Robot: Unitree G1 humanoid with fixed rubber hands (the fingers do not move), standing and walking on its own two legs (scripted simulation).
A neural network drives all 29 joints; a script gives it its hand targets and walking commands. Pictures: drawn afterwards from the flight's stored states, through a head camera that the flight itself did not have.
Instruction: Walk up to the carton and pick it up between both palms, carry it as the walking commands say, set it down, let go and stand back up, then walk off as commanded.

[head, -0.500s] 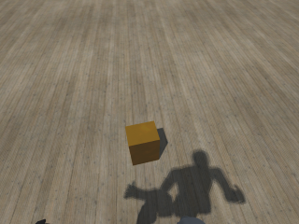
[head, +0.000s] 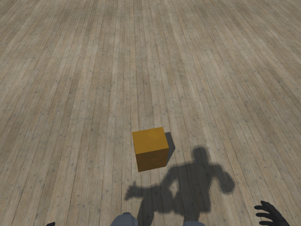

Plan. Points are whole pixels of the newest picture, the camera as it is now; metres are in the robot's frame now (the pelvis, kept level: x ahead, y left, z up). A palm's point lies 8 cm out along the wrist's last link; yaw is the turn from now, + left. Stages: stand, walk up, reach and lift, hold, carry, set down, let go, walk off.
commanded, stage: walk up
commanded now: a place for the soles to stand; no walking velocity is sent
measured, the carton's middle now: (150, 150) +0.61 +0.03 -0.60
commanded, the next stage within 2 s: none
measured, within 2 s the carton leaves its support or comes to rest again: neither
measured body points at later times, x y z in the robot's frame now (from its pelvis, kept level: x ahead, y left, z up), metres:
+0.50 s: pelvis +0.02 -0.01 +0.03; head +0.04 +0.00 +0.48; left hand +0.12 +0.31 -0.09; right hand +0.13 -0.32 -0.09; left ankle +0.07 +0.13 -0.71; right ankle +0.00 -0.14 -0.71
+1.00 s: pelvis +0.12 +0.00 +0.02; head +0.17 +0.03 +0.47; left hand +0.25 +0.34 -0.08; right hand +0.15 -0.35 -0.06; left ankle +0.07 +0.13 -0.71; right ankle +0.17 -0.14 -0.66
